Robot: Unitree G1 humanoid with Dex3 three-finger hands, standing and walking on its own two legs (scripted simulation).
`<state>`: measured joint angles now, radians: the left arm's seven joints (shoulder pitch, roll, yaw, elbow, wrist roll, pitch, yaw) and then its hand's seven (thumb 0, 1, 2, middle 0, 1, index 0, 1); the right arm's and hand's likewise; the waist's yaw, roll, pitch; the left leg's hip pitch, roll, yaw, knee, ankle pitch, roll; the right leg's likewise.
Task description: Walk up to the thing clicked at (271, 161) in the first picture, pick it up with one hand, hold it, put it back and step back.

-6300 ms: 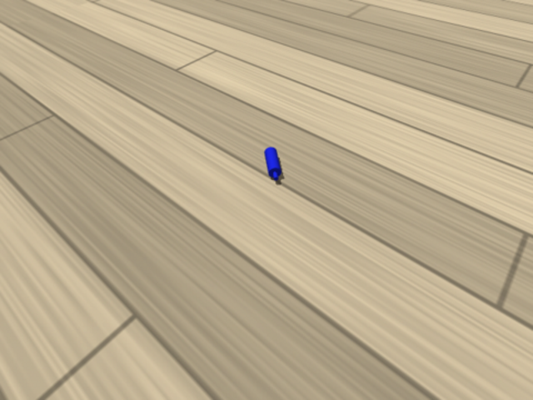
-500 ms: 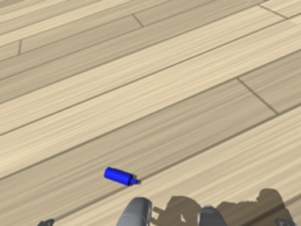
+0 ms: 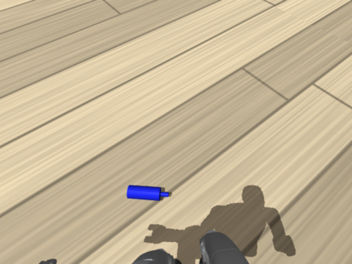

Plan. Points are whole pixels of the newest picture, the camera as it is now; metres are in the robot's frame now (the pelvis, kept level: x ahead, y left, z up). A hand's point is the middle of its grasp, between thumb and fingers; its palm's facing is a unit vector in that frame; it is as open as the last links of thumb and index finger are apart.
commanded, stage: walk up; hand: left
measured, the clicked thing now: (148, 193) +0.48 +0.18 -0.71
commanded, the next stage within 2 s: none
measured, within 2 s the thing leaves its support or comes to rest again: neither
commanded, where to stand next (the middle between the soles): +0.08 -0.02 m, yaw -7 degrees
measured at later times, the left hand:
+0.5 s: hand (21, 261) +0.15 +0.42 -0.16, palm faces -0.14 -0.90 -0.41, open 7.4 cm
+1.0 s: hand out of the picture +0.12 +0.28 -0.15, palm faces -0.14 -0.92 -0.37, open 7.4 cm
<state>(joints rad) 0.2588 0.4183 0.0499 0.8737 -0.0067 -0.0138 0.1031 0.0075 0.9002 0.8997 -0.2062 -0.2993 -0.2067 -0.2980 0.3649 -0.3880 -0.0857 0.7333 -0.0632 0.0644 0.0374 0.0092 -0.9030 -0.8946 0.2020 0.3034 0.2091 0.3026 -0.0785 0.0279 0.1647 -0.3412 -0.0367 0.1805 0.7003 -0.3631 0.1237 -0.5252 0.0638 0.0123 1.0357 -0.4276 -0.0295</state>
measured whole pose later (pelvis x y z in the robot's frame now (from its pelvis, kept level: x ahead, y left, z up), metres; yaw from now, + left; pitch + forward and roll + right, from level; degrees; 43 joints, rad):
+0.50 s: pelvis -0.02 +0.14 -0.02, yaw -6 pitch -5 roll +1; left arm 0.16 0.50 0.12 0.82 0.08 0.10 -0.05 0.01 0.90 0.90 -0.20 -0.30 -0.20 -0.30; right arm 0.44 -0.41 -0.08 0.92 -0.05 -0.05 -0.07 0.01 -0.90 -0.89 0.20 0.30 0.21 0.30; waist -0.03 -0.13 0.08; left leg -0.28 0.09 -0.02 0.83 -0.47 -0.08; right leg -0.54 0.02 0.13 1.25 -0.48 -0.03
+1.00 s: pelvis +0.01 +0.02 -0.01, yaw -9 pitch -1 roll +0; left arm 0.24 0.38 0.08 0.78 0.04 0.05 -0.04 0.01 0.90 0.90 -0.21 -0.30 -0.21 -0.30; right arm 0.25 -0.46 -0.03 0.85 0.00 -0.09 -0.08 0.01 -0.91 -0.89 0.20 0.30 0.21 0.30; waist 0.06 -0.01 0.14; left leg -0.54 0.02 0.06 1.03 -0.51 0.04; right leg -0.39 0.00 -0.03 0.82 -0.41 -0.05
